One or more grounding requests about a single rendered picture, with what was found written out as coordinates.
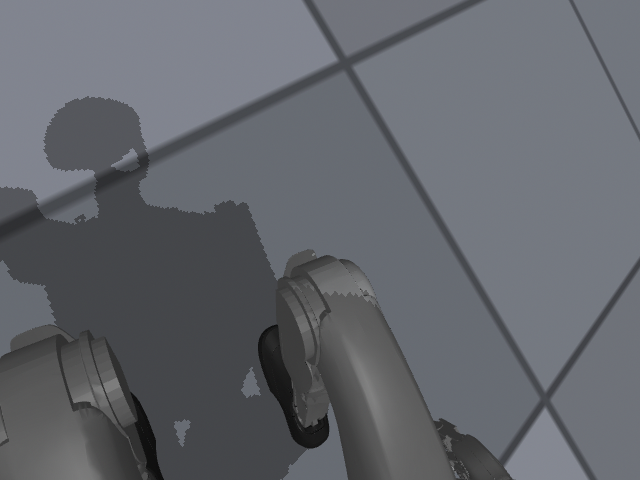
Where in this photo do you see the right robot foot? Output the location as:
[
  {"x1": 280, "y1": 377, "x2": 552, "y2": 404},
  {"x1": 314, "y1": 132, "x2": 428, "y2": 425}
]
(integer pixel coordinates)
[{"x1": 258, "y1": 324, "x2": 329, "y2": 448}]

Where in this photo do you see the left robot foot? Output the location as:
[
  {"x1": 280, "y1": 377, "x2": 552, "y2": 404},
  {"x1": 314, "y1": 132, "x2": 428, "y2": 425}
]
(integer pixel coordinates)
[{"x1": 130, "y1": 392, "x2": 164, "y2": 480}]

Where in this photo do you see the right robot hand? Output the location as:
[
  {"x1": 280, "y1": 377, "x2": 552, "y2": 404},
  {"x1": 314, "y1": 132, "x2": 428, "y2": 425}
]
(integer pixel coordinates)
[{"x1": 434, "y1": 418, "x2": 513, "y2": 480}]

